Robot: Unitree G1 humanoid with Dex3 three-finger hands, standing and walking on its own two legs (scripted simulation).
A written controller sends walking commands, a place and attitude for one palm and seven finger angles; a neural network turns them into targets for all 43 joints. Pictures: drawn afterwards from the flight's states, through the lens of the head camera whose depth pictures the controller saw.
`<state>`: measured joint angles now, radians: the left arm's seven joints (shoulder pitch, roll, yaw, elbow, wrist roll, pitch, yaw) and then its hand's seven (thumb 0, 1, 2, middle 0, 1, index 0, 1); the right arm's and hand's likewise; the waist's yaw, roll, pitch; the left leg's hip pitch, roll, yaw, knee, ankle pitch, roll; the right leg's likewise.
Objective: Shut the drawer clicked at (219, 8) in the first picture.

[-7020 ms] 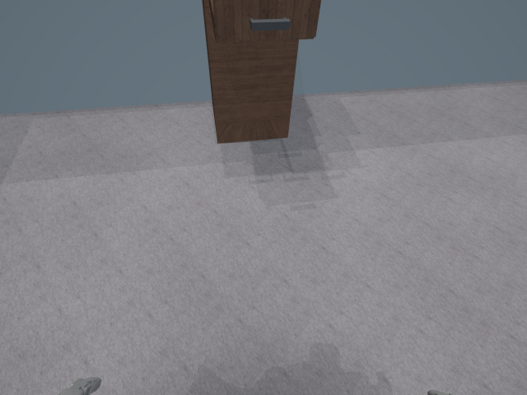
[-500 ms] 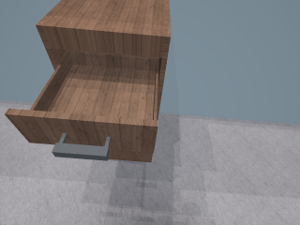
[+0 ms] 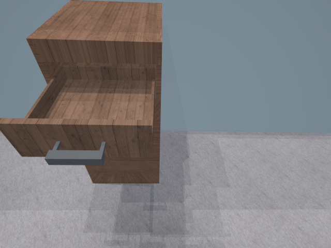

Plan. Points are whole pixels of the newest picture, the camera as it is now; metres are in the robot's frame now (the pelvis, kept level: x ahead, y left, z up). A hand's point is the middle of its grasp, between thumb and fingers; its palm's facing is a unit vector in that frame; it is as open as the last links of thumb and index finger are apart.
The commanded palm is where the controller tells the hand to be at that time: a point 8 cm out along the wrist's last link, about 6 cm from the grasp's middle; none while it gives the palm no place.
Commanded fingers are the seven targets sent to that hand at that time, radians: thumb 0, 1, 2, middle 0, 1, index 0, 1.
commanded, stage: come to a stop and stand still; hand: left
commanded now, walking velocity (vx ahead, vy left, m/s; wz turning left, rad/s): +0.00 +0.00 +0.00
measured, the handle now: (78, 150) +0.35 +0.24 +0.04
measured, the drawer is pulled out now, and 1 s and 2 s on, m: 0.30 0.30 0.30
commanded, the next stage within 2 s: look again from close up in 0.10 s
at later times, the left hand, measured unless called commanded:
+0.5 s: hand out of the picture -0.01 +0.18 -0.17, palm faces +0.03 -0.99 -0.17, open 7.4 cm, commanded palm none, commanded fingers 0.00 0.90 0.90 -0.20 -0.30 -0.20 -0.30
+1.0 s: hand (88, 202) +0.23 +0.20 +0.00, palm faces +0.23 -0.97 -0.12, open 7.1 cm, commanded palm +0.14 +0.23 -0.03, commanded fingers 0.00 0.90 0.90 -0.40 -0.52 -0.40 -0.52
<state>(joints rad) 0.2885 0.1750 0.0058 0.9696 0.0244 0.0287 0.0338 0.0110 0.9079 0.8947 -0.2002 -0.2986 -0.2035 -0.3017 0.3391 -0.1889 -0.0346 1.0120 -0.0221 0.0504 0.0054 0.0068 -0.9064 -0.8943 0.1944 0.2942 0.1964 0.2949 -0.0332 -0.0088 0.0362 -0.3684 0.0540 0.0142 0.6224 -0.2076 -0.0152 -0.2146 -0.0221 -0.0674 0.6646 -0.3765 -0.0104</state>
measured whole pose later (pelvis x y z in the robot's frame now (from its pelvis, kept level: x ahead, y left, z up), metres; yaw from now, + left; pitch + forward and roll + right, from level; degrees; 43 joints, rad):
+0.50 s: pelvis +0.03 +0.02 +0.01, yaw +0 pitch -1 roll -1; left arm 0.37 0.15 0.00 1.07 0.02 0.00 0.03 0.01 0.90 0.90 -0.20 -0.30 -0.20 -0.30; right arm 0.27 -0.15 0.00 1.09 -0.01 0.01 -0.01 0.02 -0.93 -0.89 0.20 0.29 0.20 0.30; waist 0.01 -0.02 0.04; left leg -0.34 0.03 0.02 0.51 -0.16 0.00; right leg -0.17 -0.04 -0.06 0.51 -0.33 0.02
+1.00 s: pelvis +0.05 +0.02 +0.00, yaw +0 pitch +2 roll +0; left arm 0.50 0.15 0.04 0.05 -0.13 -0.16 0.09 0.02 0.92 0.89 -0.24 -0.35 -0.24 -0.35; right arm 0.26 -0.20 -0.01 0.78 0.02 -0.24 -0.04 0.01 -0.91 -0.89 0.20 0.29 0.20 0.30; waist -0.02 0.01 -0.05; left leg -0.43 0.01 0.02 0.63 -0.24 0.00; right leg -0.26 -0.06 -0.06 0.65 -0.42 0.03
